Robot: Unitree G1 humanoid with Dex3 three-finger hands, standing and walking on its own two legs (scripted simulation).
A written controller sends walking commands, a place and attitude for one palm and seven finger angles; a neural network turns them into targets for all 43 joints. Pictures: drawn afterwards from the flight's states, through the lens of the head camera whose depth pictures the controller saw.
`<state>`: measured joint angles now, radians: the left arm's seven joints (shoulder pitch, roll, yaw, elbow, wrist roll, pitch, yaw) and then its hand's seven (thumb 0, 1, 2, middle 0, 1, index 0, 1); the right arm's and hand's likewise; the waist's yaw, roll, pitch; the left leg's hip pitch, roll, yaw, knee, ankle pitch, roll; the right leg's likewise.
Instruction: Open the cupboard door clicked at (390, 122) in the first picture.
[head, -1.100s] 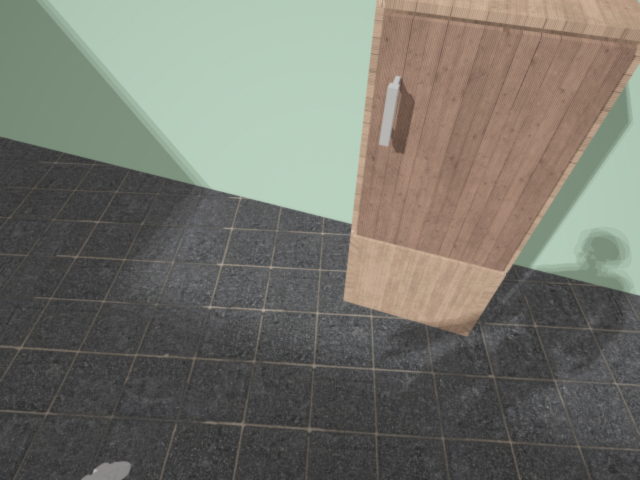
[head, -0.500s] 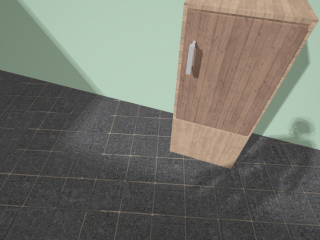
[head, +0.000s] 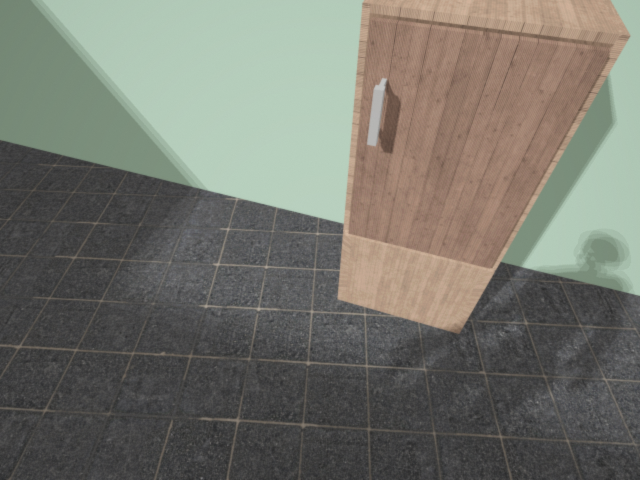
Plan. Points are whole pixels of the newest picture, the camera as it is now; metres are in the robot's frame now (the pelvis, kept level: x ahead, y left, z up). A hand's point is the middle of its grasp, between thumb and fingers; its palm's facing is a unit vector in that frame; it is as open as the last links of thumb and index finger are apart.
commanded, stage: look at it before walking up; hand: left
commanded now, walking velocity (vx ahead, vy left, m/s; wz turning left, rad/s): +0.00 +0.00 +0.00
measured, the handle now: (377, 112) +0.81 -0.07 +0.05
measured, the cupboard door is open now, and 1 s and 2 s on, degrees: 0 0 0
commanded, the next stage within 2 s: turn to face it in 0.34 s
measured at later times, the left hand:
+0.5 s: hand out of the picture +0.08 +0.25 -0.15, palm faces -0.02 -0.94 -0.34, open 7.4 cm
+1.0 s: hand out of the picture +0.06 +0.19 -0.18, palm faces -0.13 -0.97 -0.22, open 7.3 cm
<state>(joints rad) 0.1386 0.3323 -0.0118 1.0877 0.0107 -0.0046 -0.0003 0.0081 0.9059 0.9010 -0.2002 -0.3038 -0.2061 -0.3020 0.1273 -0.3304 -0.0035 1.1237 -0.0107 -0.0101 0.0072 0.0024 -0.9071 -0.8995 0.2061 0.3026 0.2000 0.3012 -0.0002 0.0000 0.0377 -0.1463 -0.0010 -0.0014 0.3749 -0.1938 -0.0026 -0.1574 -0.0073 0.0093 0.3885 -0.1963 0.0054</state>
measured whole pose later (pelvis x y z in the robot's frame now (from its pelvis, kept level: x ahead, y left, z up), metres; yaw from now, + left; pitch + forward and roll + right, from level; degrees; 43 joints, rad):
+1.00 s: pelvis -0.02 +0.01 -0.01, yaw -8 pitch +0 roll +0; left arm 0.21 0.19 0.02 0.96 0.02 0.04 0.01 0.01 0.91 0.90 -0.20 -0.30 -0.21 -0.30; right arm 0.19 -0.22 -0.05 1.03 0.00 0.04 -0.02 0.00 -0.91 -0.90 0.20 0.30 0.20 0.30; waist 0.00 0.00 0.08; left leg -0.33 0.03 0.04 0.74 -0.44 -0.02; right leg -0.33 0.06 0.12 0.55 -0.22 0.00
